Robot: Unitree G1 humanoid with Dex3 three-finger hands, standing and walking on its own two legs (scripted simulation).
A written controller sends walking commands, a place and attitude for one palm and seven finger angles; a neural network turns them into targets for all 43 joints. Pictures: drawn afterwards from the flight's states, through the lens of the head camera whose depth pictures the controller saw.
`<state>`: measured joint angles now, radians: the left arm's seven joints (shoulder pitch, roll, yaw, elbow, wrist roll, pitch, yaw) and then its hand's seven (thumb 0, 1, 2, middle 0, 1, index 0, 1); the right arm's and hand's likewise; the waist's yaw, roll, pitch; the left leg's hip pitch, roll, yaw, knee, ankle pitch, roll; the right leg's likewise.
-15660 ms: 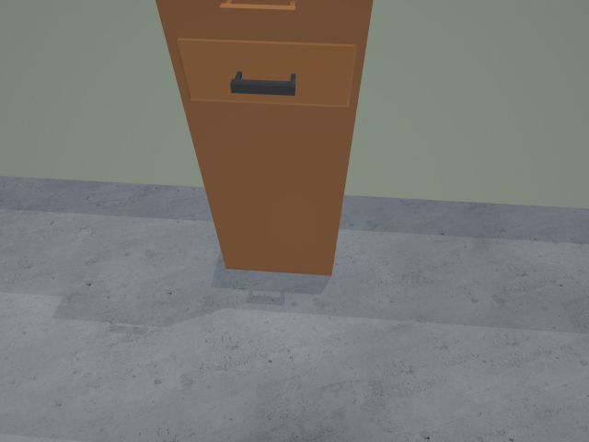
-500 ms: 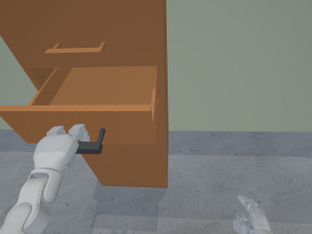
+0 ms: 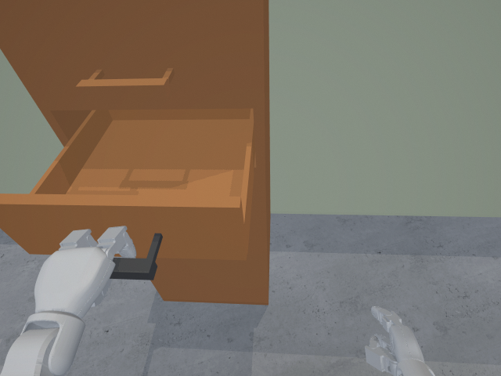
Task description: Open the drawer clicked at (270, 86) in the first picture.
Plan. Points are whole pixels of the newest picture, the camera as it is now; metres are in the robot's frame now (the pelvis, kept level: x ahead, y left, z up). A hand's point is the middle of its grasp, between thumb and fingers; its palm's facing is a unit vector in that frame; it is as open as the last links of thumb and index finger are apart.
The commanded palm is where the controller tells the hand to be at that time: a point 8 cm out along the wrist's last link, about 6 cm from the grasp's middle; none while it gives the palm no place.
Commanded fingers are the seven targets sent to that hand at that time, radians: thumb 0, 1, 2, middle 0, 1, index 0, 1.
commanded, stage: pull the drawer open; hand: left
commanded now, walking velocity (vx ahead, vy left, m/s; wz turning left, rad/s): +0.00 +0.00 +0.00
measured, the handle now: (111, 253) +0.26 +0.25 +0.09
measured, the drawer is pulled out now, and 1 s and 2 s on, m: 0.23 0.30 0.30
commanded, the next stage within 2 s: open the thumb to release the handle in 0.82 s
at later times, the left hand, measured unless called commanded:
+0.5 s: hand (84, 325) +0.16 +0.25 +0.07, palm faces +0.02 -0.10 -0.99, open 5.6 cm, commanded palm +0.12 +0.25 +0.13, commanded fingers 0.00 0.90 0.90 -0.40 -1.35 -0.40 -1.35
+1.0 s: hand (78, 334) +0.15 +0.25 +0.07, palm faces +0.02 -0.07 -1.00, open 5.7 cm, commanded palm +0.12 +0.26 +0.13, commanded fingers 0.00 0.55 0.75 -0.38 -1.31 -0.38 -1.31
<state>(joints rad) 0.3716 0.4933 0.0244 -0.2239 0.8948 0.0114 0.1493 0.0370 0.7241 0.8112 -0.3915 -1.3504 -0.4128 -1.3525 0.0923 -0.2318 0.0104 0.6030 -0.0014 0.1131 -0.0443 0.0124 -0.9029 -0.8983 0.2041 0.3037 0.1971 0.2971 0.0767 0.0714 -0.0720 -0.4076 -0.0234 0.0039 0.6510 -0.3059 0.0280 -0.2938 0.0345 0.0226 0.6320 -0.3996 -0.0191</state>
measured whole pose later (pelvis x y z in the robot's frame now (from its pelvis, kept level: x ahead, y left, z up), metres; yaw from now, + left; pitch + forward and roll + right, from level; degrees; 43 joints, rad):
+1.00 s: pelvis +0.00 +0.00 -0.01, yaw +0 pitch +4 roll -1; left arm 0.70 0.55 0.05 -0.46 0.90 0.02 0.25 0.02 0.70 0.80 -0.37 -1.35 -0.41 -1.35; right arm 0.14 -0.26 0.02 0.52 -0.01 0.12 -0.02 0.01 -0.90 -0.90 0.20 0.30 0.20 0.30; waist 0.09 0.07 -0.09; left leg -0.48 -0.01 0.01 0.76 -0.36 0.03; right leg -0.35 0.05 0.02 0.72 -0.44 -0.01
